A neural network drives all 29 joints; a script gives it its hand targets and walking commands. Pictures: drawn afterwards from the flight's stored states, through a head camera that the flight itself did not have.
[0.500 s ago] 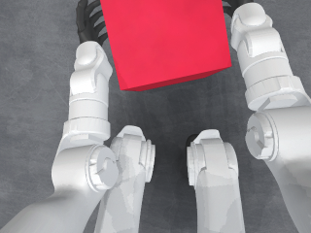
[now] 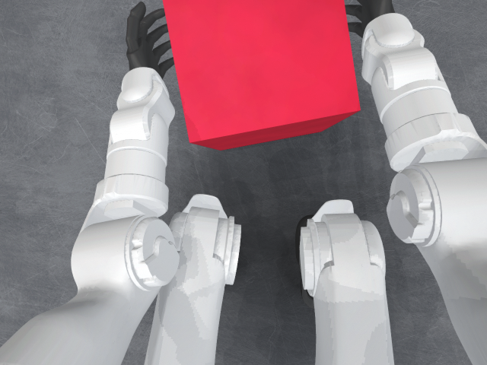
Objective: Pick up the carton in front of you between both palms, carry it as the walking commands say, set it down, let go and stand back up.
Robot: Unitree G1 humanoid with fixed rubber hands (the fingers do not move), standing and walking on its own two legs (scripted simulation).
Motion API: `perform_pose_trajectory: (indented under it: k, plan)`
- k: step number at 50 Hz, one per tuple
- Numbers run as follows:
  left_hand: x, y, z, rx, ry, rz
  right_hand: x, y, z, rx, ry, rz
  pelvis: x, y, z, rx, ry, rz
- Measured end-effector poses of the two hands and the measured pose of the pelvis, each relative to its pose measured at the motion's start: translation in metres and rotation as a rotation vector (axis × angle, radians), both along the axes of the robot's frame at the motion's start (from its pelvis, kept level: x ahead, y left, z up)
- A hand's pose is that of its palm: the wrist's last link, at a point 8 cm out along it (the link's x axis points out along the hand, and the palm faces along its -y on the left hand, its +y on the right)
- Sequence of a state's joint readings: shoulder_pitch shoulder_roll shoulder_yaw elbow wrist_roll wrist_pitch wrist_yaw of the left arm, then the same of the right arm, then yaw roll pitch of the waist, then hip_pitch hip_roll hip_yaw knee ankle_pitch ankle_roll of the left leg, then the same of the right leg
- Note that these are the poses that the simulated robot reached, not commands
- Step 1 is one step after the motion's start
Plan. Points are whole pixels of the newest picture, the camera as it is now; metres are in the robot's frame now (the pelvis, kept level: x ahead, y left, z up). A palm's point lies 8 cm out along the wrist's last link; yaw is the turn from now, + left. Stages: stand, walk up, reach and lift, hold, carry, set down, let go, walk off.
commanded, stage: set down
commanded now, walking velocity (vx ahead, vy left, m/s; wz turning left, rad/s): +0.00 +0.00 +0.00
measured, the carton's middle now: (260, 74) +0.51 +0.00 -0.24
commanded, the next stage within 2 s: let go in 1.86 s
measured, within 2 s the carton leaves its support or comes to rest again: rests again in 0.60 s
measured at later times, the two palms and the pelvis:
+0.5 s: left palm (143, 68) +0.50 +0.16 -0.16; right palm (372, 21) +0.55 -0.15 -0.17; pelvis +0.00 +0.00 -0.01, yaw +1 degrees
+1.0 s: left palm (120, 66) +0.50 +0.18 -0.14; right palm out of the picture +0.57 -0.18 -0.14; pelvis +0.00 +0.00 +0.00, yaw +1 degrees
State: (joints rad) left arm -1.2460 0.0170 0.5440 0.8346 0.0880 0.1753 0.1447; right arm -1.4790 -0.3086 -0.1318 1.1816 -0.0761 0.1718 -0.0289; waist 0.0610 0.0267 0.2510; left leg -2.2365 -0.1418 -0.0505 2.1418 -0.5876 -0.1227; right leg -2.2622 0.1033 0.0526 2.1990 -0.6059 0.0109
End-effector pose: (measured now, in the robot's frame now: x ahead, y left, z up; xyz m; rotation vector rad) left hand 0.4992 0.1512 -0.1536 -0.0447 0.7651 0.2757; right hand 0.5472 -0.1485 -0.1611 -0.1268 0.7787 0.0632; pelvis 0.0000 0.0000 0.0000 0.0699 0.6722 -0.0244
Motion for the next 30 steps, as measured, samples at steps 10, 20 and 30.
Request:
perform_pose_trajectory:
  k: [10, 20, 30]
  plan:
    - [0.001, 0.006, -0.005, 0.007, 0.010, -0.027, 0.001, 0.002, -0.002, 0.032, -0.001, 0.015, -0.001, -0.001, -0.003, 0.002, -0.011, 0.005]
    - [0.003, 0.008, -0.005, 0.004, 0.013, -0.057, 0.002, 0.002, -0.005, 0.059, -0.014, 0.025, -0.003, -0.001, -0.004, 0.006, -0.019, 0.011]
    - [0.002, 0.010, -0.012, 0.027, 0.011, -0.083, 0.001, -0.003, -0.014, 0.041, -0.029, 0.043, -0.005, -0.002, -0.007, 0.012, -0.049, 0.010]
